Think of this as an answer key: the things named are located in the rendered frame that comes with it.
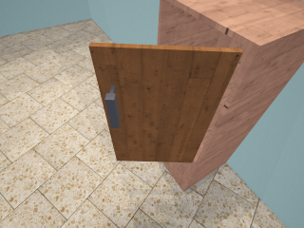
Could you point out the handle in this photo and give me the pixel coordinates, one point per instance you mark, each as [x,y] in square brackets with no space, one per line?
[112,108]

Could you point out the cupboard door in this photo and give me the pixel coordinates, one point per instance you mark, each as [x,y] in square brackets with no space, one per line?
[167,96]

